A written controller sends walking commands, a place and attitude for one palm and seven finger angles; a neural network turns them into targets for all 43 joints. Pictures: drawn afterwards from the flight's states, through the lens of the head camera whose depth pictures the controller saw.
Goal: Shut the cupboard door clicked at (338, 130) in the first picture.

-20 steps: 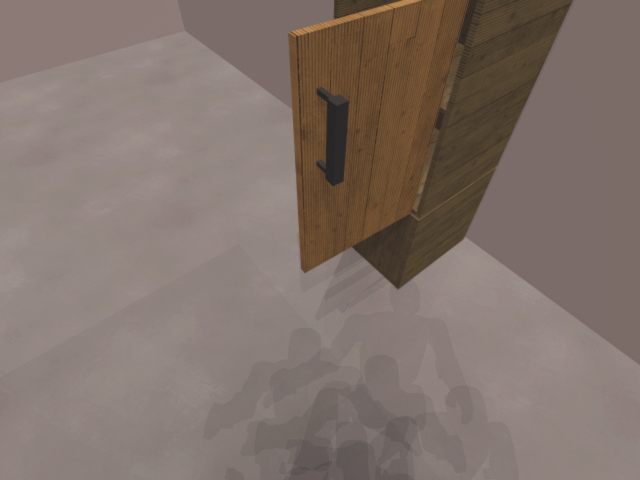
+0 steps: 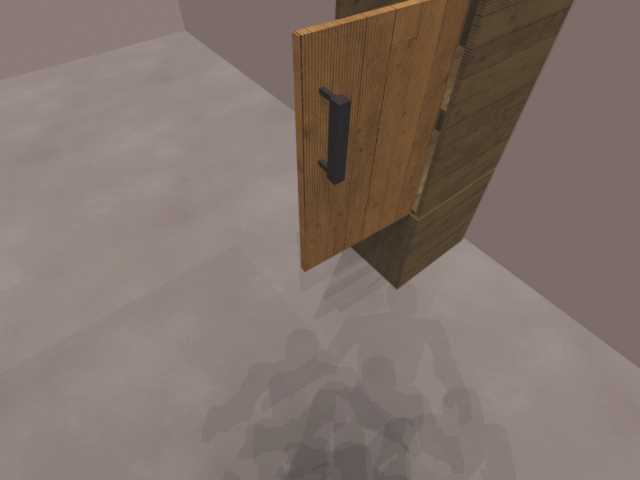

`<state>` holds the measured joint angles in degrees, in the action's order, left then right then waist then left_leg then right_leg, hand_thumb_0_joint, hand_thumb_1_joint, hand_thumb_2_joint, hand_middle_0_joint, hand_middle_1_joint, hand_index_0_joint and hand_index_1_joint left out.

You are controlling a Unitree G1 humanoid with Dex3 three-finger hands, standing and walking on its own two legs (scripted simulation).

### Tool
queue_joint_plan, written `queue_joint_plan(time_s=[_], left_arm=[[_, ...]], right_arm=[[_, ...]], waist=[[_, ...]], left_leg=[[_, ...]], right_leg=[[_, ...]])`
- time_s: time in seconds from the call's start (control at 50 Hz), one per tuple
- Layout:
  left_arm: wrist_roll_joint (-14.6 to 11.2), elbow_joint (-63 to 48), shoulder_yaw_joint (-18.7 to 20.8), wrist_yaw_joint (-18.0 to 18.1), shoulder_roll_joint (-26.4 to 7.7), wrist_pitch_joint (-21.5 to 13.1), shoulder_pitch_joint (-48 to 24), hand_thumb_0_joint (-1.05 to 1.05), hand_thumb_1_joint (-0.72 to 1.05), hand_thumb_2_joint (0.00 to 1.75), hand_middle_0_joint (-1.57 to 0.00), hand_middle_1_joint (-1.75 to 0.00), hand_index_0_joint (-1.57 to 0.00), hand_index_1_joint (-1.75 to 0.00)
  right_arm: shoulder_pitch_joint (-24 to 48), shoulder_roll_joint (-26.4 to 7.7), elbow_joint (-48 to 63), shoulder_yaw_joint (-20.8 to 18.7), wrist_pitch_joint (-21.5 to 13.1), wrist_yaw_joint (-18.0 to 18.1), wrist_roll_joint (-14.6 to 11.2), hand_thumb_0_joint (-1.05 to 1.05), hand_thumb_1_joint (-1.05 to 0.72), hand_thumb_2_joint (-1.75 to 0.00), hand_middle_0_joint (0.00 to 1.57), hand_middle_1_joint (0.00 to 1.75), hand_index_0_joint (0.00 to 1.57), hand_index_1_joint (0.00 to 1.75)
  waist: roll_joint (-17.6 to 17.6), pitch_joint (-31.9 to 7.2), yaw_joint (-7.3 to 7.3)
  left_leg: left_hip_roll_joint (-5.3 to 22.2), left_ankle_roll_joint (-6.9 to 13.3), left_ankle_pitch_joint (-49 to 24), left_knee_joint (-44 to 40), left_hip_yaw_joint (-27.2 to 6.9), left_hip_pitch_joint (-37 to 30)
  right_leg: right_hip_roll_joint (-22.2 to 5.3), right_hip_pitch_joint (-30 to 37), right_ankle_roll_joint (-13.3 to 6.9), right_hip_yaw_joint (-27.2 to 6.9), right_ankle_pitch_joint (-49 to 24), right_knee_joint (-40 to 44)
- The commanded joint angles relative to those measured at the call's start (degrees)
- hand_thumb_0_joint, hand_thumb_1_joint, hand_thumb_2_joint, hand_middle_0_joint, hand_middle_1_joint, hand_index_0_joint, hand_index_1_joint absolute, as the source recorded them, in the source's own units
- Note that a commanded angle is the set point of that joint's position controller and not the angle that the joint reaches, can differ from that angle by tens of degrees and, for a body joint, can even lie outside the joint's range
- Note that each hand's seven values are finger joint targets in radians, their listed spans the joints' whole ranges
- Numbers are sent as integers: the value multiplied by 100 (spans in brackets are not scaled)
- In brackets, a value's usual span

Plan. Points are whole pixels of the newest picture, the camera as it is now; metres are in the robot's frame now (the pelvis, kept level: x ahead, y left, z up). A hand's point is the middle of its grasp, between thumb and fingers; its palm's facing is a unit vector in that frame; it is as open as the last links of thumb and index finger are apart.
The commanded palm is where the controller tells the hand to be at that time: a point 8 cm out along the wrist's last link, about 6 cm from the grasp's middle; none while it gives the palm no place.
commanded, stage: look at it before walking up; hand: left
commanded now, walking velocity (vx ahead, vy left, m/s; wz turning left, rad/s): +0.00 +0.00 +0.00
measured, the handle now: (330, 136) +0.65 +0.02 +0.06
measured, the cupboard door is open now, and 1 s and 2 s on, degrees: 86 86 86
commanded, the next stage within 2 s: walk around to get in front in 0.44 s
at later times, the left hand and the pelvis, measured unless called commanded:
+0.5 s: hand out of the picture +0.07 +0.25 -0.16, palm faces -0.03 -0.95 -0.32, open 7.3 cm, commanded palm none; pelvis +0.00 +0.00 +0.00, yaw +0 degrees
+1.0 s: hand out of the picture +0.06 +0.18 -0.19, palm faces -0.15 -0.95 -0.29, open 7.3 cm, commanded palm none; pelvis -0.02 -0.03 -0.03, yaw -11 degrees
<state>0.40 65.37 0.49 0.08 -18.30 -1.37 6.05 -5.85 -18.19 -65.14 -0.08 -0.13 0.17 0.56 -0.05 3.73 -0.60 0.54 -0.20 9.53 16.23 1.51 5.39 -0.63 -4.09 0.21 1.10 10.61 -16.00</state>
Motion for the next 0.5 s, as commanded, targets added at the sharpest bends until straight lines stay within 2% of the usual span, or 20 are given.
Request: queue_joint_plan(time_s=[0.0,0.22,0.28,0.4,0.48], left_arm=[[17,-293,198,83,-1156,-99,-132,0,90,90,-20,-30,-20,-30],[14,-290,186,81,-1158,-92,-130,0,90,90,-20,-30,-20,-30],[19,-288,198,84,-1178,-99,-93,0,90,90,-20,-30,-20,-30],[20,-288,194,85,-1188,-96,-138,0,90,90,-20,-30,-20,-30],[22,-308,201,85,-1203,-106,-126,0,90,90,-20,-30,-20,-30]], right_arm=[[121,-1120,295,-222,-135,78,20,0,-90,-90,20,30,20,30],[125,-1142,286,-229,-144,81,18,0,-90,-90,20,30,20,30],[147,-1155,292,-229,-145,81,1,0,-90,-90,20,30,20,30],[136,-1161,293,-237,-154,82,7,0,-90,-90,20,30,20,30],[176,-1182,305,-241,-150,77,0,0,-90,-90,20,30,20,30]], waist=[[-9,-531,9],[90,-505,17],[-1,-536,36],[39,-617,12],[-35,-544,28]], left_leg=[[680,91,-972,-182,-547,-243],[681,92,-1023,-195,-567,-211],[689,102,-1049,-181,-562,-259],[689,98,-1129,-184,-577,-279],[684,103,-1100,-176,-577,-268]], right_leg=[[-690,-67,-214,-506,-955,207],[-695,-55,-213,-495,-941,196],[-700,-68,-209,-483,-964,204],[-712,-8,-206,-479,-1018,174],[-709,-62,-206,-483,-1038,201]])
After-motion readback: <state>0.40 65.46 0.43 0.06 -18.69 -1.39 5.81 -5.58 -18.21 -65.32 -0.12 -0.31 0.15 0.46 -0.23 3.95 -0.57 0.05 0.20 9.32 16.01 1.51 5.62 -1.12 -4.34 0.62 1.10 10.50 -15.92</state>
